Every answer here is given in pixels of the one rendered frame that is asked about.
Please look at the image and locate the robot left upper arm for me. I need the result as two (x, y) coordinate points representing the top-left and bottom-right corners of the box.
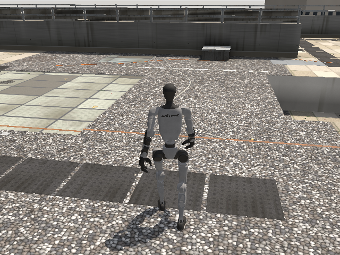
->
(147, 107), (159, 138)

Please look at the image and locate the right robot hand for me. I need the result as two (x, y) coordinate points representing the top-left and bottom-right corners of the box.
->
(182, 139), (194, 149)

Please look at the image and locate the robot right upper arm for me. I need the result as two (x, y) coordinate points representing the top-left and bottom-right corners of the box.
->
(181, 106), (194, 134)

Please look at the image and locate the left robot hand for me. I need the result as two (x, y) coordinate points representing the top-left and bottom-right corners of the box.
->
(139, 157), (152, 173)

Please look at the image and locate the robot left foot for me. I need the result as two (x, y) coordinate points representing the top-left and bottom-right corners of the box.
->
(158, 198), (166, 211)

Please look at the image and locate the robot left forearm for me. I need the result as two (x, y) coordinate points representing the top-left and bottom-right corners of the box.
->
(140, 129), (151, 158)

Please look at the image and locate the humanoid robot head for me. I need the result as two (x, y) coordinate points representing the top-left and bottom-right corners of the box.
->
(161, 83), (179, 109)

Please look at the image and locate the robot right forearm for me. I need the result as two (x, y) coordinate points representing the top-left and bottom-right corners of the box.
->
(188, 127), (195, 142)

